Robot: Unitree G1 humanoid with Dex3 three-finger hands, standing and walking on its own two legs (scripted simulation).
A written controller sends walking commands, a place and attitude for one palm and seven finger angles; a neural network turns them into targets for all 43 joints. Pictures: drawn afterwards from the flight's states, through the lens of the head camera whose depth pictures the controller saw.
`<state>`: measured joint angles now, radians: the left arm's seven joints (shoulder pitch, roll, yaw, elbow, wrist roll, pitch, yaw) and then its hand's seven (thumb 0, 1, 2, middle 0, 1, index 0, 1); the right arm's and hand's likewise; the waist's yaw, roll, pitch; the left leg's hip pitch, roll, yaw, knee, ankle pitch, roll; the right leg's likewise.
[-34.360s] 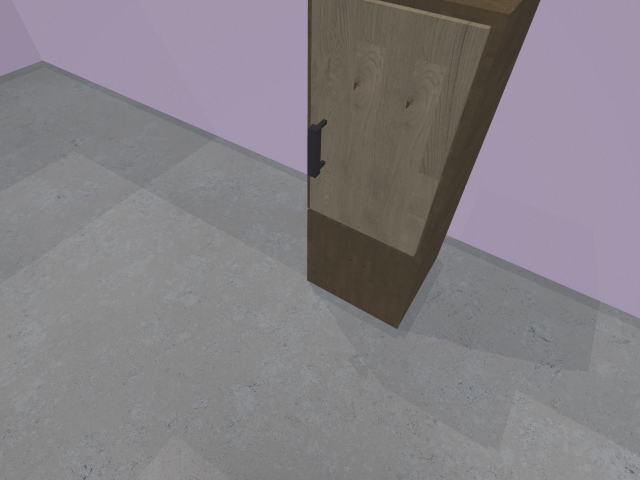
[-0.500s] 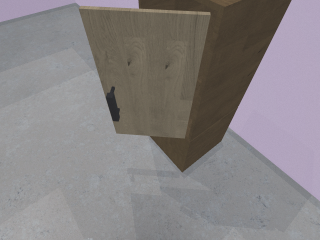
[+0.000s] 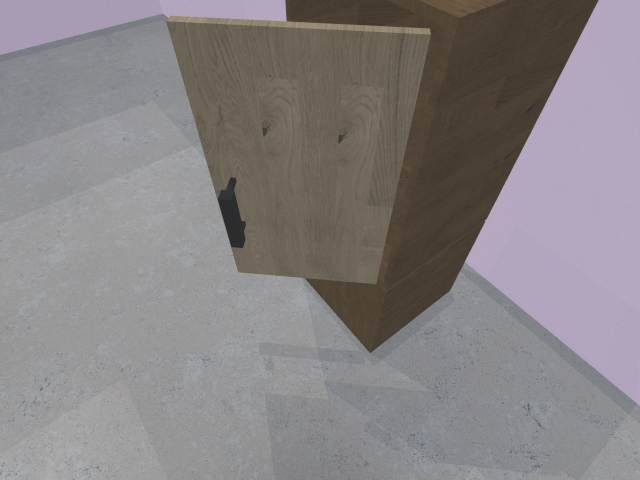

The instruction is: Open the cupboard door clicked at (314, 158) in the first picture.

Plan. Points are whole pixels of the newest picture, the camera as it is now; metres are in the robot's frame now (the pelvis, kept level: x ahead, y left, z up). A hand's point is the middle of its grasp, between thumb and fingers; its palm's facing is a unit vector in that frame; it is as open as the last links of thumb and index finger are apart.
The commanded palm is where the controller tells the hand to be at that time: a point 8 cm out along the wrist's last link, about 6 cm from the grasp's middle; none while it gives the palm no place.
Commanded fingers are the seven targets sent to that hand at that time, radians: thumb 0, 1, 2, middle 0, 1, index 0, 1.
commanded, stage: come to a stop and stand still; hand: left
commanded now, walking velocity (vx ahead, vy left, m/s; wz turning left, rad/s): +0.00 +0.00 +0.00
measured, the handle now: (235, 212) +0.58 +0.20 -0.09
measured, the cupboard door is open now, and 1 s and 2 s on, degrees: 47 47 47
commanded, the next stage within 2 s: look again from close up in 0.94 s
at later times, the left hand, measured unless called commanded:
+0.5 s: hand out of the picture +0.01 +0.23 -0.16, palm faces -0.02 -0.97 -0.25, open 7.3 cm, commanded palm none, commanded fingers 0.00 0.90 0.90 -0.20 -0.30 -0.20 -0.30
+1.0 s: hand out of the picture -0.13 +0.20 -0.17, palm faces +0.03 -0.99 -0.17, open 7.3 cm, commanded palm none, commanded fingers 0.00 0.90 0.90 -0.20 -0.30 -0.20 -0.30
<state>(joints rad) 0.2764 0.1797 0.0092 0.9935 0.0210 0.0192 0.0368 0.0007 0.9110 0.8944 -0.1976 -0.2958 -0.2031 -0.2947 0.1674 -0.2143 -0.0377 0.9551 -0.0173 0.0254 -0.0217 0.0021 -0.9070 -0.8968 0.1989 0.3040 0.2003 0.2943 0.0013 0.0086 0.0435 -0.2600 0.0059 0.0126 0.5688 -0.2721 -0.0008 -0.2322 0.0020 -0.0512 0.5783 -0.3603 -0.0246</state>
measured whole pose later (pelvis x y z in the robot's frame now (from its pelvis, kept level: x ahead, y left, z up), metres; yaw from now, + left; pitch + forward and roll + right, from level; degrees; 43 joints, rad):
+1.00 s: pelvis -0.09 +0.04 +0.01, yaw -1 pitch -2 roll -1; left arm 0.42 0.14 0.00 1.08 0.03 0.01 0.03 0.00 0.91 0.89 -0.20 -0.30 -0.20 -0.29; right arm 0.32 -0.16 -0.02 1.07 -0.01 0.01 -0.01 0.00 -0.91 -0.90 0.20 0.30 0.20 0.29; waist 0.00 -0.01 0.00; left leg -0.30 -0.03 0.05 0.49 -0.16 0.05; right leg -0.28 -0.03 -0.01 0.48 -0.19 0.02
